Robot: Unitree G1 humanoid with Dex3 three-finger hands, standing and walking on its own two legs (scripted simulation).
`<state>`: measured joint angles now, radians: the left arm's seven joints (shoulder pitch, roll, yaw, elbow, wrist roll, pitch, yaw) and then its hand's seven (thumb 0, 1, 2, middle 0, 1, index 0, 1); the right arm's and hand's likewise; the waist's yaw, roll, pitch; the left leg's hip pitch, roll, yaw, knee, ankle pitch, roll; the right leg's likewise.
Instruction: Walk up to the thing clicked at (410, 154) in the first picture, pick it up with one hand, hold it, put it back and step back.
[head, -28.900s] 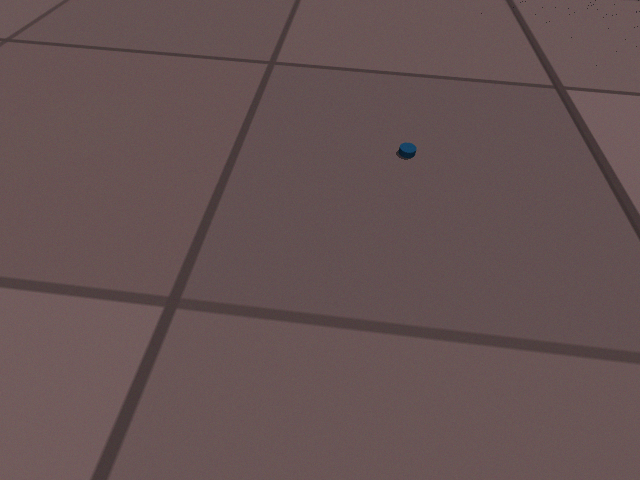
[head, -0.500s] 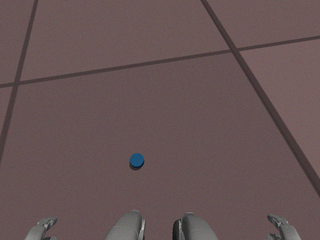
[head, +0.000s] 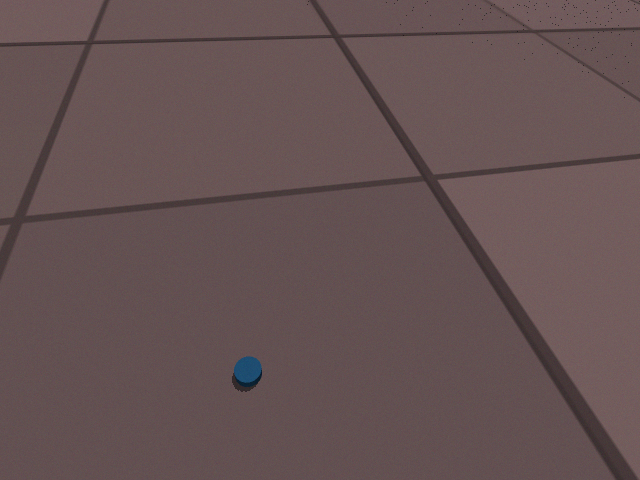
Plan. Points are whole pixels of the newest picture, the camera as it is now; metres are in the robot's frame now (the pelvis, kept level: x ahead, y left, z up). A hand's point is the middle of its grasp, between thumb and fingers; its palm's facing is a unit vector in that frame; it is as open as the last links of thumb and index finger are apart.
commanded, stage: walk up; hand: left
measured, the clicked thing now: (248, 371) +0.59 +0.18 -0.76
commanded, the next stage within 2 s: stand in 1.30 s
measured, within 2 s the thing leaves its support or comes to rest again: neither
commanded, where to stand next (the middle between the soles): +0.19 -0.02 m, yaw -4 degrees
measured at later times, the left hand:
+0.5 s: hand out of the picture +0.08 +0.37 -0.18, palm faces -0.05 -0.87 -0.49, open 7.4 cm
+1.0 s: hand out of the picture +0.04 +0.29 -0.16, palm faces -0.10 -0.91 -0.39, open 7.4 cm
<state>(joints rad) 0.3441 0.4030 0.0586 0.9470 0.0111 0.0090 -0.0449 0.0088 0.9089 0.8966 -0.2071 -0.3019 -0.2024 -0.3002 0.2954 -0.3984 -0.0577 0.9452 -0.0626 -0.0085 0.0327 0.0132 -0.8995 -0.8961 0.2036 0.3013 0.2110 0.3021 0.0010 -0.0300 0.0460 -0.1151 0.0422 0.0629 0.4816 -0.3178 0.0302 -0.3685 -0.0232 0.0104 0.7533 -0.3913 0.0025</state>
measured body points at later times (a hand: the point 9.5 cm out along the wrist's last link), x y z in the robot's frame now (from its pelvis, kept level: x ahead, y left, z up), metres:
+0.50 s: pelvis +0.03 +0.07 -0.04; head +0.08 +0.07 +0.40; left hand +0.08 +0.41 -0.14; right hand +0.13 -0.25 -0.16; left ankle +0.12 +0.22 -0.74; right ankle +0.05 -0.13 -0.72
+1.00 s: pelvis +0.01 +0.01 -0.02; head +0.01 +0.00 +0.43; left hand +0.04 +0.34 -0.13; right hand -0.01 -0.36 -0.12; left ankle +0.10 +0.15 -0.67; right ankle -0.04 -0.09 -0.74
